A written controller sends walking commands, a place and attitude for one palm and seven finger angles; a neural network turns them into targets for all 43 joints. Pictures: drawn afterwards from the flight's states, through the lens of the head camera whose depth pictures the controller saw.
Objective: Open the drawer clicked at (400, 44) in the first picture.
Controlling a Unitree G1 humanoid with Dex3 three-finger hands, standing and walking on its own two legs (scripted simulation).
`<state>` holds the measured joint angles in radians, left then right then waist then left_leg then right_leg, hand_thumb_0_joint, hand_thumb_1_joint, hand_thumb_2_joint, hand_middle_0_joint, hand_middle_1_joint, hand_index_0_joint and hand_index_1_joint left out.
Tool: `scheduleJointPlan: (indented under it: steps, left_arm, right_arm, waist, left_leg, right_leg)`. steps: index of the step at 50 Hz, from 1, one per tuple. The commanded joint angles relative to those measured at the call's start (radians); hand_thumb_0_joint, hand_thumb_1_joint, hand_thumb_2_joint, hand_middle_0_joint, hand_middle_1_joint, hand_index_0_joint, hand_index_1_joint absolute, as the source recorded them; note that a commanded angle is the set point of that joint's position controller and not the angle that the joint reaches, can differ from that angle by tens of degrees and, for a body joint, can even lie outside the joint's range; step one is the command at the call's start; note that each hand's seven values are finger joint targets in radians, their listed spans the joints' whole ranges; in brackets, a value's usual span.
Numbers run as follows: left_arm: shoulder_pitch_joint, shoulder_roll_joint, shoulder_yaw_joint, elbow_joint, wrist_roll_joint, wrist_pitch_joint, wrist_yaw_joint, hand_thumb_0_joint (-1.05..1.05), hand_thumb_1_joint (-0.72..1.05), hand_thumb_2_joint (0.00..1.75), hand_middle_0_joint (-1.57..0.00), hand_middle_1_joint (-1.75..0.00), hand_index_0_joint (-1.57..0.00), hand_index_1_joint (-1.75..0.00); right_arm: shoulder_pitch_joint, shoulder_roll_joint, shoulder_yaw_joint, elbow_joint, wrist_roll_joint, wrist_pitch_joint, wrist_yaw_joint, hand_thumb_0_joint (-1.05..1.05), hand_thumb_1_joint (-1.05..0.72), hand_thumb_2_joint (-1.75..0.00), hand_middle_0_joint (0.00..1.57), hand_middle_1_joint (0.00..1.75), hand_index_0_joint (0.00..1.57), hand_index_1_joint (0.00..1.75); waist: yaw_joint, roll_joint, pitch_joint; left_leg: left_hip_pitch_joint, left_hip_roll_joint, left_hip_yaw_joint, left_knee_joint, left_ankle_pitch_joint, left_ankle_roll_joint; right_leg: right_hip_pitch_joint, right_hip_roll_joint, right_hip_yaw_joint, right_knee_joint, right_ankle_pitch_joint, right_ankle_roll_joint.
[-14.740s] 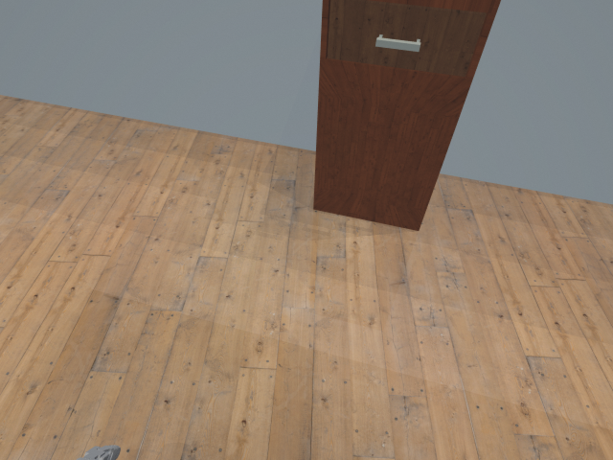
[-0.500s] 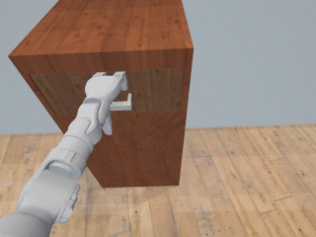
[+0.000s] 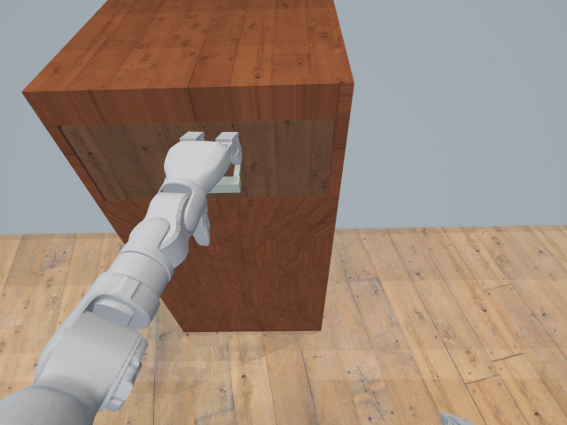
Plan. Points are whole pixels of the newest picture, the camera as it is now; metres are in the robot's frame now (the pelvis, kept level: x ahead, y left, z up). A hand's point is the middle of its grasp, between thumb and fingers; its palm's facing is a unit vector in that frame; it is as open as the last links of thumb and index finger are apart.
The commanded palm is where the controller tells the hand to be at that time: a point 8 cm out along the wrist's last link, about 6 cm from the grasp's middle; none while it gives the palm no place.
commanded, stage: lower the fingers behind the handle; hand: left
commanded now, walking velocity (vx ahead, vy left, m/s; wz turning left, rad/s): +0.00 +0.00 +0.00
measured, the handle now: (204, 177) +0.52 +0.15 +0.05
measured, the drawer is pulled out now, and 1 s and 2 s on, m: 0.00 0.00 0.00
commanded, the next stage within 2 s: close the thumb around the handle in 1.42 s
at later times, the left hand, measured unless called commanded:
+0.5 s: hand (206, 200) +0.45 +0.14 +0.06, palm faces +0.01 -0.03 -1.00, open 13.9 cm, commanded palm +0.43 +0.15 +0.12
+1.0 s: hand (203, 210) +0.46 +0.15 +0.03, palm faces +0.01 -0.03 -1.00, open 13.9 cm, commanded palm +0.43 +0.16 +0.09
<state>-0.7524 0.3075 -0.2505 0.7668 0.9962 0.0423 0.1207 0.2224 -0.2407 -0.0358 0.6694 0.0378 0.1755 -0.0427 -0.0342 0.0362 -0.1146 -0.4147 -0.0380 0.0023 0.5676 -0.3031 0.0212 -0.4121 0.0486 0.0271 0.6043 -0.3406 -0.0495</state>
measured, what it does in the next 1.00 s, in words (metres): stands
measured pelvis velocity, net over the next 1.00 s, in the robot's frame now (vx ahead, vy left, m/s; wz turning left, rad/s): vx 0.00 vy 0.00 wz -0.01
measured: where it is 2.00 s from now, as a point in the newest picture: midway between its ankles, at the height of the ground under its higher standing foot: outside the picture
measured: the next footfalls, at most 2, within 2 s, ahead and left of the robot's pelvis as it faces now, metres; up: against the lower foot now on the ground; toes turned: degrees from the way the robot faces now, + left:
none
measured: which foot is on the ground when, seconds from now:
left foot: down 0.00-1.00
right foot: down 0.00-1.00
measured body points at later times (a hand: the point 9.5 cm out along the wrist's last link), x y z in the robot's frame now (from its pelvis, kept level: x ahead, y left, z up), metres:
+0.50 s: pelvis +0.00 +0.00 +0.00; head +0.04 -0.02 +0.44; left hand +0.45 +0.14 +0.11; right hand +0.06 -0.27 -0.14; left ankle -0.02 +0.11 -0.73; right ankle -0.03 -0.09 -0.73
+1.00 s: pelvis +0.00 +0.00 -0.01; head +0.06 -0.01 +0.43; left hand +0.45 +0.15 +0.08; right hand +0.06 -0.27 -0.15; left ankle -0.02 +0.11 -0.73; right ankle -0.03 -0.09 -0.73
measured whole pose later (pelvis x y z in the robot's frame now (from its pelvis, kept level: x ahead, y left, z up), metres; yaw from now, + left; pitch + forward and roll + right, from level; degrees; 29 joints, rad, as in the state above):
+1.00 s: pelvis +0.00 +0.00 -0.01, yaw -1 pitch +15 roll +0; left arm -0.73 0.31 -0.18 0.94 1.07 0.04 0.34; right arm 0.30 -0.23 -0.08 0.70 0.01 0.14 -0.02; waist -0.07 0.04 -0.16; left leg -0.59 -0.02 0.01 0.69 -0.36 0.02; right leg -0.58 0.07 0.03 0.69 -0.37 -0.05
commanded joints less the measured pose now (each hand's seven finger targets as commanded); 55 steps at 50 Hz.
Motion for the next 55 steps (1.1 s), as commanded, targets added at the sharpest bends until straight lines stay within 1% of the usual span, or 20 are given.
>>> scheduleJointPlan:
  steps: [1,5,7,8,10,13,16,20,24,27,31,32,36,38,40,42,43,45,50,55]
  left_arm:
    - [-0.51,0.247,0.15,-0.137,0.045,0.04,0.141,0.0,-0.5,0.3,-0.3,-1.2,-0.3,-1.2]
    - [-0.554,0.176,0.089,-0.098,0.041,0.102,0.151,0.0,-0.5,0.3,-0.3,-1.2,-0.3,-1.2]
    - [-0.535,0.176,0.09,-0.084,0.027,0.111,0.126,0.0,-0.5,0.3,-0.3,-1.2,-0.3,-1.2]
    - [-0.514,0.204,0.113,-0.073,0.026,0.106,0.111,0.0,-0.5,0.3,-0.3,-1.2,-0.3,-1.2]
    - [-0.503,0.152,0.068,-0.09,0.017,0.083,0.084,0.0,-0.5,0.3,-0.3,-1.2,-0.3,-1.2]
    - [-0.471,0.147,0.065,-0.112,0.021,0.034,0.069,0.0,-0.5,0.3,-0.3,-1.2,-0.3,-1.2]
    - [-0.412,0.193,0.122,-0.116,0.02,-0.003,0.093,0.0,-0.5,0.3,-0.3,-1.2,-0.3,-1.2]
    - [-0.449,0.2,0.132,-0.102,0.048,0.0,0.165,0.0,-0.5,0.3,-0.3,-1.2,-0.3,-1.2]
    - [-0.515,0.203,0.132,-0.083,0.06,0.042,0.218,0.0,-0.5,0.3,-0.3,-1.2,-0.3,-1.2]
    - [-0.498,0.19,0.127,-0.034,0.058,0.073,0.221,0.0,-0.5,0.3,-0.3,-1.2,-0.3,-1.2]
    - [-0.488,0.186,0.114,0.032,0.047,0.089,0.188,0.0,-0.5,0.3,-0.3,-1.2,-0.3,-1.2]
    - [-0.482,0.213,0.133,0.033,0.047,0.084,0.18,0.0,-0.5,0.3,-0.3,-1.2,-0.3,-1.2]
    - [-0.445,0.209,0.132,0.019,0.052,0.032,0.156,0.0,-0.5,0.3,-0.3,-1.2,-0.3,-1.2]
    - [-0.469,0.18,0.11,0.001,0.056,0.005,0.159,0.0,-0.5,0.3,-0.3,-1.2,-0.3,-1.2]
    - [-0.432,0.227,0.16,-0.022,0.061,-0.02,0.178,0.0,-0.5,0.3,-0.3,-1.2,-0.3,-1.2]
    - [-0.419,0.169,0.125,-0.033,0.063,-0.027,0.202,0.0,-0.5,0.3,-0.3,-1.2,-0.3,-1.2]
    - [-0.429,0.178,0.136,-0.026,0.064,-0.026,0.214,0.0,-0.5,0.3,-0.3,-1.2,-0.3,-1.2]
    - [-0.435,0.226,0.173,-0.029,0.074,-0.013,0.246,0.0,-0.5,0.3,-0.3,-1.2,-0.3,-1.2]
    - [-0.446,0.159,0.128,0.02,0.078,0.043,0.281,0.0,-0.5,0.3,-0.3,-1.2,-0.3,-1.2]
    - [-0.459,0.165,0.124,0.042,0.071,0.08,0.258,0.0,-0.5,0.3,-0.3,-1.2,-0.3,-1.2]
  right_arm:
    - [-0.007,-0.109,-0.034,-0.094,-0.01,-0.034,0.003,0.0,-0.9,-0.9,0.2,0.3,0.2,0.3]
    - [0.01,-0.118,-0.045,-0.087,-0.009,-0.033,0.011,0.0,-0.9,-0.9,0.2,0.3,0.2,0.3]
    - [0.02,-0.124,-0.048,-0.087,-0.008,-0.03,0.006,0.0,-0.9,-0.9,0.2,0.3,0.2,0.3]
    - [0.023,-0.129,-0.05,-0.088,-0.01,-0.026,0.002,0.0,-0.9,-0.9,0.2,0.3,0.2,0.3]
    - [0.032,-0.125,-0.051,-0.091,-0.008,-0.027,0.0,0.0,-0.9,-0.9,0.2,0.3,0.2,0.3]
    - [0.04,-0.125,-0.054,-0.09,-0.011,-0.027,-0.001,0.0,-0.9,-0.9,0.2,0.3,0.2,0.3]
    - [0.052,-0.122,-0.056,-0.09,-0.015,-0.031,0.002,0.0,-0.9,-0.9,0.2,0.3,0.2,0.3]
    - [0.058,-0.12,-0.058,-0.075,-0.013,-0.037,0.011,0.0,-0.9,-0.9,0.2,0.3,0.2,0.3]
    - [0.064,-0.124,-0.063,-0.062,-0.016,-0.043,0.016,0.0,-0.9,-0.9,0.2,0.3,0.2,0.3]
    - [0.066,-0.123,-0.064,-0.057,-0.016,-0.043,0.014,0.0,-0.9,-0.9,0.2,0.3,0.2,0.3]
    - [0.073,-0.131,-0.058,-0.059,-0.014,-0.041,0.005,0.0,-0.9,-0.9,0.2,0.3,0.2,0.3]
    - [0.078,-0.135,-0.056,-0.061,-0.014,-0.041,0.001,0.0,-0.9,-0.9,0.2,0.3,0.2,0.3]
    - [0.095,-0.132,-0.059,-0.072,-0.017,-0.046,-0.004,0.0,-0.9,-0.9,0.2,0.3,0.2,0.3]
    - [0.103,-0.128,-0.062,-0.07,-0.021,-0.049,0.0,0.0,-0.9,-0.9,0.2,0.3,0.2,0.3]
    - [0.111,-0.127,-0.068,-0.073,-0.023,-0.052,0.003,0.0,-0.9,-0.9,0.2,0.3,0.2,0.3]
    - [0.112,-0.119,-0.071,-0.071,-0.026,-0.056,0.011,0.0,-0.9,-0.9,0.2,0.3,0.2,0.3]
    - [0.116,-0.122,-0.072,-0.066,-0.026,-0.058,0.016,0.0,-0.9,-0.9,0.2,0.3,0.2,0.3]
    - [0.117,-0.127,-0.074,-0.059,-0.029,-0.056,0.017,0.0,-0.9,-0.9,0.2,0.3,0.2,0.3]
    - [0.122,-0.124,-0.079,-0.044,-0.028,-0.05,0.029,0.0,-0.9,-0.9,0.2,0.3,0.2,0.3]
    - [0.114,-0.127,-0.075,-0.053,-0.025,-0.036,0.024,0.0,-0.9,-0.9,0.2,0.3,0.2,0.3]
  waist:
    - [0.007,-0.034,-0.333]
    - [-0.028,-0.043,-0.372]
    - [-0.034,-0.081,-0.39]
    - [-0.029,-0.088,-0.4]
    - [-0.04,-0.093,-0.364]
    - [-0.037,-0.073,-0.345]
    - [-0.015,-0.084,-0.335]
    - [-0.023,-0.048,-0.314]
    - [-0.037,-0.044,-0.377]
    - [-0.039,-0.051,-0.391]
    - [-0.057,-0.09,-0.348]
    - [-0.053,-0.09,-0.349]
    - [-0.05,-0.072,-0.366]
    - [-0.063,-0.063,-0.366]
    - [-0.041,-0.034,-0.399]
    - [-0.045,-0.029,-0.4]
    - [-0.049,-0.039,-0.397]
    - [-0.044,-0.046,-0.416]
    - [-0.061,-0.035,-0.412]
    - [-0.061,-0.035,-0.411]
  left_leg:
    - [0.121,0.004,0.031,-0.006,0.351,0.017]
    - [0.151,0.007,0.035,0.006,0.363,0.023]
    - [0.15,0.003,0.036,0.008,0.371,0.029]
    - [0.142,0.002,0.035,0.008,0.376,0.029]
    - [0.139,0.002,0.035,0.008,0.372,0.033]
    - [0.141,0.001,0.029,0.012,0.382,0.03]
    - [0.118,-0.001,0.03,0.018,0.373,0.031]
    - [0.093,0.003,0.031,0.021,0.34,0.024]
    - [0.098,0.002,0.032,0.035,0.341,0.024]
    - [0.094,0.001,0.038,0.039,0.351,0.026]
    - [0.051,-0.002,0.041,0.037,0.31,0.031]
    - [0.041,-0.002,0.041,0.037,0.307,0.032]
    - [0.043,-0.003,0.04,0.054,0.326,0.033]
    - [0.044,0.0,0.036,0.068,0.344,0.031]
    - [0.046,-0.001,0.036,0.08,0.359,0.029]
    - [0.053,0.002,0.035,0.092,0.386,0.026]
    - [0.044,0.002,0.033,0.098,0.386,0.025]
    - [0.026,0.0,0.035,0.106,0.382,0.027]
    - [0.038,0.005,0.03,0.115,0.388,0.023]
    - [0.041,0.004,0.031,0.107,0.372,0.026]
  right_leg:
    - [0.111,-0.02,0.0,-0.044,0.383,0.005]
    - [0.102,-0.016,-0.001,-0.047,0.41,0.011]
    - [0.135,-0.02,0.005,-0.051,0.454,0.017]
    - [0.156,-0.022,0.01,-0.051,0.466,0.018]
    - [0.133,-0.022,0.005,-0.054,0.479,0.021]
    - [0.116,-0.022,0.006,-0.052,0.467,0.015]
    - [0.118,-0.019,0.008,-0.045,0.469,0.015]
    - [0.064,-0.012,0.003,-0.036,0.399,0.008]
    - [0.07,-0.009,0.008,-0.026,0.402,0.01]
    - [0.086,-0.01,0.008,-0.025,0.436,0.013]
    - [0.087,-0.016,0.014,-0.035,0.438,0.023]
    - [0.095,-0.018,0.017,-0.034,0.446,0.024]
    - [0.087,-0.018,0.018,-0.02,0.463,0.021]
    - [0.063,-0.017,0.015,-0.011,0.468,0.02]
    - [0.067,-0.014,0.02,0.005,0.478,0.016]
    - [0.041,-0.01,0.008,0.016,0.484,0.014]
    - [0.035,-0.008,0.006,0.018,0.478,0.013]
    - [0.043,-0.008,0.013,0.029,0.497,0.016]
    - [-0.002,0.001,-0.002,0.036,0.465,0.012]
    - [0.009,0.001,-0.001,0.027,0.449,0.013]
